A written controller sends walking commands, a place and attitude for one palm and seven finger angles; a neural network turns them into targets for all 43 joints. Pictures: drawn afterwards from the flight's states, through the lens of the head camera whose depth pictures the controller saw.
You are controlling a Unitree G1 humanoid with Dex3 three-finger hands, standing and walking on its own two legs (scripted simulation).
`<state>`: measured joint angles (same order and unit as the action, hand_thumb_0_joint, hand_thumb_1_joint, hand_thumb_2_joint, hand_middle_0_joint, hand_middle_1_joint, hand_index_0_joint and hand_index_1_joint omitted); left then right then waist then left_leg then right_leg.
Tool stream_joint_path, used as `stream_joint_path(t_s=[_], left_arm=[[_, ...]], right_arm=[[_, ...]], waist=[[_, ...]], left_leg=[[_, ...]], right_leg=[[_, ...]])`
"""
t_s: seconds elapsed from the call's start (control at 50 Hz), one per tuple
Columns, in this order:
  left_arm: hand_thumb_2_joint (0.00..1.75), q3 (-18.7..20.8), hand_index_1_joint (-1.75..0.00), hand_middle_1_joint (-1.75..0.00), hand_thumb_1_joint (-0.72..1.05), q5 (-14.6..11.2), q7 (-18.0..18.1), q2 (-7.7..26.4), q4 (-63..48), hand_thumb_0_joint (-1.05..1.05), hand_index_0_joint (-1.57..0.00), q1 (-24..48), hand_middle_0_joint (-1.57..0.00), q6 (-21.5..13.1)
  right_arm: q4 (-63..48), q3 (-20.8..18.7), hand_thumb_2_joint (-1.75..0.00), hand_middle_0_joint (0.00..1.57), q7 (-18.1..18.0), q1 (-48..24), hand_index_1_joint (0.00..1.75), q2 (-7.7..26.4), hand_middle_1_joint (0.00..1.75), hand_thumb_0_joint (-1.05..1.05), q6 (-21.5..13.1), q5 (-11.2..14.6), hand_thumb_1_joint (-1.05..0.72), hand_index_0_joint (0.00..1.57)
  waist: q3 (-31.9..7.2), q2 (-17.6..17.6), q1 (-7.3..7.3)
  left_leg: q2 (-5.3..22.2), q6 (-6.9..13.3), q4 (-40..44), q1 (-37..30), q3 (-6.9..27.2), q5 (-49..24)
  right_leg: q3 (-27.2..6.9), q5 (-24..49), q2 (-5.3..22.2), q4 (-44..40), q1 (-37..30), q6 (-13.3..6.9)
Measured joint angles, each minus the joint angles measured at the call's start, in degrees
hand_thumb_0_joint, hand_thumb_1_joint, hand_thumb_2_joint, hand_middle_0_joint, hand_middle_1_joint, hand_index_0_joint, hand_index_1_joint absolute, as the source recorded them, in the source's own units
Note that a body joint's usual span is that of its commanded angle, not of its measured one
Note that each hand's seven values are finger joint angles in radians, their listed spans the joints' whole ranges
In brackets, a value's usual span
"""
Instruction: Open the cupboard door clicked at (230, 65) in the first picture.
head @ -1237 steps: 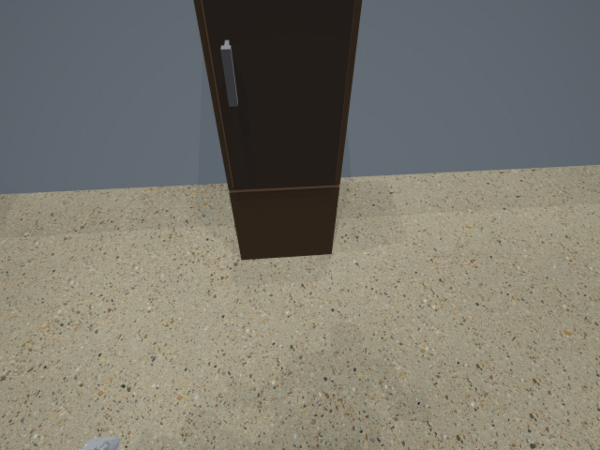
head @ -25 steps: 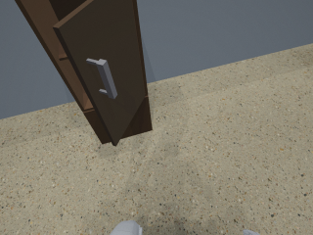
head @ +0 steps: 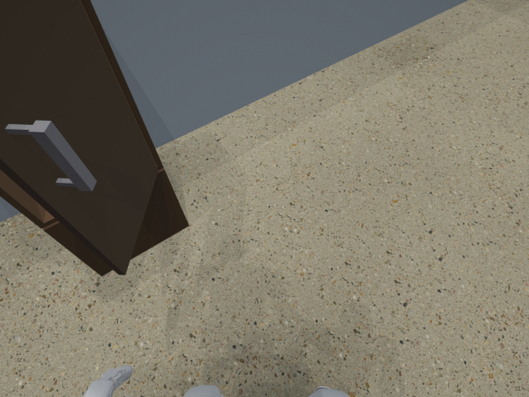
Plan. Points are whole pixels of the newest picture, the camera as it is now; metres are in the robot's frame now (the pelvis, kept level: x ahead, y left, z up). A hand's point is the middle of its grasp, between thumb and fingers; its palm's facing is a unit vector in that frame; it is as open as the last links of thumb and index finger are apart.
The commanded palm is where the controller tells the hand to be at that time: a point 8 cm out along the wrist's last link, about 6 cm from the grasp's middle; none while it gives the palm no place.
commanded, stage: walk to a spot facing it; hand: left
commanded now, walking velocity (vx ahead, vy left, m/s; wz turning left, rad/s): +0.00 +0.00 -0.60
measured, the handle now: (54, 159) +0.43 +0.37 +0.08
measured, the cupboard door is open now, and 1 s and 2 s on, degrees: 51 51 51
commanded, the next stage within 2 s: none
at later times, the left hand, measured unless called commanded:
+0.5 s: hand (197, 339) +0.21 +0.14 -0.13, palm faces -0.34 -0.92 -0.20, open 7.4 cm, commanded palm none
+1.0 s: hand (251, 292) +0.31 +0.06 -0.16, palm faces -0.53 -0.83 -0.18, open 7.4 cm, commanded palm none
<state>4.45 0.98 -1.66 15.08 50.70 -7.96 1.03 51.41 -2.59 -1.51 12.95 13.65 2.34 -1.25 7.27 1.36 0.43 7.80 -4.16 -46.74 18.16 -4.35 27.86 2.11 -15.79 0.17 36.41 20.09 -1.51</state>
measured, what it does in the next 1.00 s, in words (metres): walks ahead, turning right: left foot, then right foot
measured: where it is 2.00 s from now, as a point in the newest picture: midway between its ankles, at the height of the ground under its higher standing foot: (392, 298)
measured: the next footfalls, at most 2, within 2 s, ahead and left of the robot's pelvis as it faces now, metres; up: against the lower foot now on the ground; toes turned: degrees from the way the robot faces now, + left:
left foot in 0.26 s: +0.08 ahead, +0.14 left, +0.00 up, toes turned -7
right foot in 0.56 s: +0.07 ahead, -0.17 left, +0.00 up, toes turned -28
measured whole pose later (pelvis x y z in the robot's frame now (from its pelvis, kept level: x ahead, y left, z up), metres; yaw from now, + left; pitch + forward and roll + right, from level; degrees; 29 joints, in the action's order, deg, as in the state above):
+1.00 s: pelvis +0.18 -0.10 +0.01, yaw -35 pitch +1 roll +0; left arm 4.5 1.5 -2.1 12.5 59.5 -15.7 0.0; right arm 51.0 -1.5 -0.4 11.2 10.5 -4.8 -2.8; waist 3.2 -2.3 0.5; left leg 4.5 -0.5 -33.3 18.6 -6.7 15.2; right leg -0.1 -25.3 -0.2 63.1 22.5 -1.7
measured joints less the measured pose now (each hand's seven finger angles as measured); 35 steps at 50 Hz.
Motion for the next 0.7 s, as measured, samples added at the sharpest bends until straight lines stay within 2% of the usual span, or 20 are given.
stream_joint_path(t_s=[0.02,0.06,0.1,0.18,0.24,0.26,0.3,0.32,0.38,0.42,0.5,0.54,0.56,0.58,0.6,0.64,0.7], left_arm=[[0.9,-0.19,-0.3,-0.29,0.9,0.0,0.47,-0.42,0.19,0.0,-0.2,0.22,-0.2,-0.01],[0.9,-0.41,-0.3,-0.29,0.9,0.16,1.35,-1.0,0.29,0.0,-0.2,0.14,-0.2,0.43],[0.9,-0.51,-0.3,-0.29,0.9,0.36,1.94,-1.25,0.57,0.0,-0.2,-0.08,-0.2,0.88],[0.9,-0.8,-0.3,-0.29,0.9,0.47,1.96,-1.56,1.14,0.0,-0.2,-0.55,-0.2,1.27],[0.9,-0.76,-0.3,-0.29,0.9,0.15,1.76,-1.78,1.29,0.0,-0.21,-0.91,-0.2,1.84],[0.9,-0.77,-0.3,-0.29,0.9,-0.1,1.59,-2.12,1.06,0.0,-0.21,-1.2,-0.2,2.15],[0.9,-0.51,-0.3,-0.29,0.9,-0.12,1.02,-1.71,1.18,0.0,-0.21,-0.65,-0.2,2.54],[0.9,-0.24,-0.3,-0.29,0.9,0.13,0.6,-1.45,1.32,0.0,-0.2,-0.4,-0.2,2.59],[0.9,0.31,-0.3,-0.29,0.9,0.44,-0.74,-1.26,1.4,0.0,-0.2,0.35,-0.2,2.41],[0.9,0.26,-0.3,-0.29,0.9,0.42,-1.39,-1.47,1.21,0.01,-0.2,0.68,-0.2,2.13],[0.9,-0.11,-0.3,-0.29,0.9,0.41,-2.15,-1.8,1.05,0.01,-0.2,1.24,-0.2,1.52],[0.9,-0.22,-0.3,-0.29,0.9,0.48,-2.31,-1.75,0.95,0.01,-0.2,1.47,-0.2,0.95],[0.9,-0.3,-0.3,-0.29,0.9,0.54,-2.27,-1.53,0.68,0.01,-0.2,1.52,-0.2,0.28],[0.9,-0.25,-0.3,-0.29,0.9,0.47,-1.89,-1.61,0.63,0.0,-0.2,1.78,-0.2,-0.62],[0.9,-0.3,-0.3,-0.29,0.9,0.24,-1.28,-2.01,0.68,0.0,-0.2,1.91,-0.2,-1.33],[0.9,-0.6,-0.3,-0.29,0.9,0.06,-0.16,-2.92,0.81,0.0,-0.2,1.17,-0.2,-1.91],[0.9,-0.82,-0.3,-0.29,0.9,0.31,0.67,-3.72,1.93,0.0,-0.2,-1.31,-0.2,-2.07]], right_arm=[[0.54,-0.37,-0.9,0.2,-0.09,-0.56,0.3,0.71,0.3,0.0,0.6,0.24,-0.91,0.2],[1.3,-0.82,-0.9,0.2,-0.25,-1.62,0.3,1.46,0.3,0.0,1.22,0.4,-0.91,0.2],[1.28,-0.96,-0.9,0.2,-0.21,-2.35,0.3,1.45,0.3,0.01,1.11,0.48,-0.91,0.2],[0.21,-0.82,-0.9,0.19,-0.04,-3.08,0.3,0.63,0.3,0.01,0.13,0.72,-0.91,0.19],[-0.6,-0.26,-0.9,0.19,-0.11,-2.72,0.3,-0.08,0.3,0.0,-1.01,0.8,-0.91,0.19],[-1.13,-0.03,-0.9,0.19,-0.12,-1.99,0.3,0.2,0.3,0.0,-1.63,0.49,-0.91,0.19],[-0.99,0.49,-0.9,0.19,-0.28,-1.43,0.3,-0.77,0.3,0.0,-2.22,-0.35,-0.91,0.19],[-0.9,0.85,-0.9,0.2,-0.16,-0.83,0.3,-1.33,0.3,0.0,-2.39,-0.72,-0.91,0.19],[-0.4,1.54,-0.9,0.2,0.12,1.49,0.3,-2.41,0.3,0.0,-2.79,-1.24,-0.91,0.2],[0.1,1.65,-0.9,0.2,0.26,2.81,0.3,-2.62,0.3,0.0,-3.13,-1.41,-0.91,0.2],[1.11,1.35,-0.9,0.2,0.81,5.13,0.3,-2.1,0.3,0.0,-3.46,-1.52,-0.91,0.2],[1.62,1.04,-0.9,0.2,1.07,6.46,0.3,-1.46,0.3,0.0,-3.24,-1.42,-0.91,0.2],[1.8,0.86,-0.9,0.2,1.26,7.34,0.3,-1.12,0.3,0.0,-3.02,-1.12,-0.91,0.2],[2.47,0.61,-0.9,0.2,1.45,7.29,0.3,-0.67,0.3,0.0,-2.35,-0.73,-0.91,0.2],[3.38,0.38,-0.9,0.2,1.53,6.65,0.3,-0.09,0.3,0.0,-1.51,-0.48,-0.91,0.2],[4.71,-0.22,-0.9,0.2,1.64,5.05,0.3,0.86,0.3,0.0,-0.49,-0.29,-0.91,0.2],[4.48,-0.9,-0.9,0.2,1.95,2.47,0.3,1.21,0.3,0.01,-0.49,-0.49,-0.91,0.2]], waist=[[0.49,0.73,-0.37],[0.77,0.81,-0.72],[0.63,-0.29,-0.86],[-0.25,-2.28,-0.87],[-1.38,-2.8,-1.07],[-2.33,-1.69,-1.2],[-2.32,-2.42,-1.21],[-2.38,-2.8,-1.13],[-2.75,-2.78,-0.7],[-2.91,-2.05,-0.59],[-3.25,-0.33,-1.55],[-3.44,0.42,-2.14],[-3.69,0.41,-2.3],[-3.38,0.54,-2.16],[-2.78,0.97,-2.2],[-2.16,1.54,-2.2],[-2.45,0.75,-1.92]], left_leg=[[-0.63,0.2,-5.91,2.09,1.63,2.2],[-2.09,0.31,-13.26,5.44,2.8,2.81],[-3.28,0.26,-13.46,6.84,2.42,1.91],[-5.16,0.36,-2.9,5.51,1.84,-1.47],[-5.75,1.04,9.7,1.47,1.9,-7.27],[-4.79,2.25,14.02,0.41,2.79,-9.97],[-4.22,3.22,12.2,0.76,1.74,-10.93],[-3.83,3.24,12.28,0.13,1.06,-10.44],[-2.39,2.49,15.94,-3.01,-0.77,-10.8],[-1.22,1.85,18.41,-5.04,-2.24,-11.46],[1.25,0.28,19.34,-7.66,-5.48,-10.32],[2.75,-0.88,16.61,-7.97,-6.81,-7.95],[3.39,-0.56,13.04,-6.97,-7.19,-5.92],[3.46,-0.23,6.49,-4.87,-6.04,-1.66],[2.78,0.07,-1.06,-2.08,-3.53,1.19],[1.13,0.32,-11.7,3.27,-0.21,1.07],[-0.36,0.22,-13.01,8.21,0.47,-3.52]], right_leg=[[-0.35,-1.47,-0.61,1.09,0.24,-0.26],[-1.75,-2.26,-1.28,0.54,0.05,-0.24],[-3.64,-1.13,-1.45,-1.32,-0.44,0.05],[-7.08,0.81,-1.93,-3.98,-1.01,0.39],[-8.93,0.51,-3.08,-3.16,-0.48,1.17],[-8.55,-1.31,-4.14,-1.39,0.68,1.2],[-6.86,-9.71,-3.57,7.87,3.84,1.81],[-5.69,-11.41,-3.04,13.22,5.45,2.15],[-1.86,-9.98,-0.46,21.58,8.24,3.1],[0.09,-8.88,1.14,19.92,8.23,3.32],[2.76,-8.59,2.51,8.5,5.05,2.76],[4.01,-6.64,2.13,1.17,1.63,1.95],[3.92,-5.31,1.99,-2.29,-0.03,0.79],[3.6,-1.05,1.7,-1.61,0.42,-0.06],[3.48,-0.48,1.3,0.05,0.58,-0.56],[3.11,-1.56,0.52,-0.23,-0.96,-0.96],[1.34,-0.96,-0.3,-4.9,-4.22,-0.87]])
